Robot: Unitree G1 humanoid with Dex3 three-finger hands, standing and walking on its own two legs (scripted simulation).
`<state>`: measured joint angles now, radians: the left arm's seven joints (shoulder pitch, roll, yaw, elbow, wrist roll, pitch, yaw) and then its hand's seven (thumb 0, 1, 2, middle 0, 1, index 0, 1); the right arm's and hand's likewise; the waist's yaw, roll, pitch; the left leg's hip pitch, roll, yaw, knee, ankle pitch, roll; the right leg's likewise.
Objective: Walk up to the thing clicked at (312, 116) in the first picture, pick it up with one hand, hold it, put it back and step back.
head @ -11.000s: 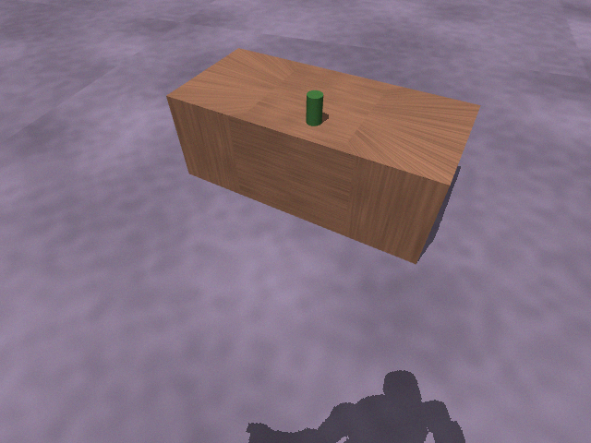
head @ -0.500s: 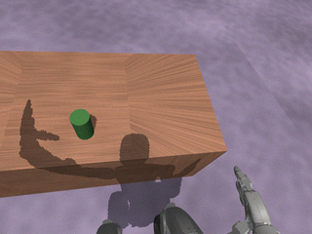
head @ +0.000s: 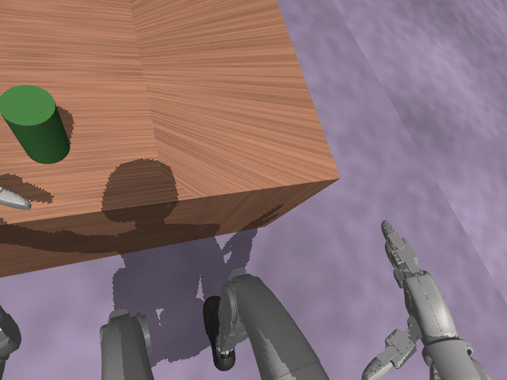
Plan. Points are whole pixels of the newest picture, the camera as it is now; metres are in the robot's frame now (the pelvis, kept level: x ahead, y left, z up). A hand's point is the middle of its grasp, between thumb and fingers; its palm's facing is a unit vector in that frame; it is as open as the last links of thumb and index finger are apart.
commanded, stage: close in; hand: left
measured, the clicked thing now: (39, 128) +0.54 +0.19 -0.08
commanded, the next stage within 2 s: close in 0.56 s
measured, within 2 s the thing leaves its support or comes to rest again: leaves its support in 1.84 s
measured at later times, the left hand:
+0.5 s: hand (38, 142) +0.51 +0.19 -0.07, palm faces +0.10 -0.99 +0.03, open 17.6 cm
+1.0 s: hand (32, 130) +0.53 +0.20 -0.06, palm faces +0.18 -0.98 +0.00, open 15.9 cm
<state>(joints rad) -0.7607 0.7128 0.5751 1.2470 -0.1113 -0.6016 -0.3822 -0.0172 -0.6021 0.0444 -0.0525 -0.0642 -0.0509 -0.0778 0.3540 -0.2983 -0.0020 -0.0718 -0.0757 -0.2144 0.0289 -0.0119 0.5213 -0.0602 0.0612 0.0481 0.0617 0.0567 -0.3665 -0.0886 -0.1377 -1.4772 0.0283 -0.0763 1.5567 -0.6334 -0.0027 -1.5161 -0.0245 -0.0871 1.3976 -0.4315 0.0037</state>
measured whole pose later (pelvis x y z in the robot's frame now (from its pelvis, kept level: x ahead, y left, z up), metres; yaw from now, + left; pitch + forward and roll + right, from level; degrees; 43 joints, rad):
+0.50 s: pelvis -0.01 +0.00 -0.03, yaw +1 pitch +32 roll -4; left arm -0.81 0.59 0.47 1.21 -0.04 -0.58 -0.13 -0.02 -0.60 0.03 -0.06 -0.09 -0.09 -0.08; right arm 0.43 -0.32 -0.09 -0.30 -0.05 -0.13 0.05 -0.01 0.53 -0.05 0.07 0.05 0.07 0.06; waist -0.38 -0.05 -0.15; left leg -1.56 0.01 -0.06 1.64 -0.64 0.00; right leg -1.61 -0.04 -0.07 1.50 -0.45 0.01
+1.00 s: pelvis +0.00 +0.00 -0.02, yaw +0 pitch +33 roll -5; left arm -0.79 0.57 0.47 1.18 0.01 -0.62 0.00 -0.02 -0.60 0.14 -0.40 -0.30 -0.42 -0.30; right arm 0.43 -0.30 -0.08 -0.33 -0.06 -0.06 0.09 -0.01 0.50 -0.06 0.07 0.05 0.07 0.06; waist -0.38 -0.04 -0.17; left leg -1.54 0.01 -0.06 1.63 -0.67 0.01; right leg -1.59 -0.04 -0.06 1.49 -0.47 0.02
